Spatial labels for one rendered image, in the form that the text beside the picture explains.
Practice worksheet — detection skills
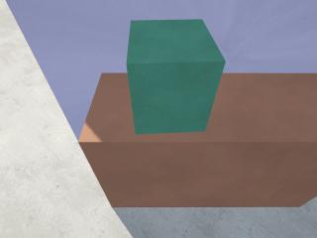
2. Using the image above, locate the pedestal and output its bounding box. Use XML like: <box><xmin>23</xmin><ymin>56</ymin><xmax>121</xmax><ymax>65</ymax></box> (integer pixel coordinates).
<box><xmin>78</xmin><ymin>72</ymin><xmax>317</xmax><ymax>207</ymax></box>

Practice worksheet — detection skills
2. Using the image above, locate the carton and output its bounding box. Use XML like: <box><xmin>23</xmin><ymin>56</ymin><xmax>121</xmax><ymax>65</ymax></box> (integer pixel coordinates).
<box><xmin>126</xmin><ymin>19</ymin><xmax>226</xmax><ymax>135</ymax></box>

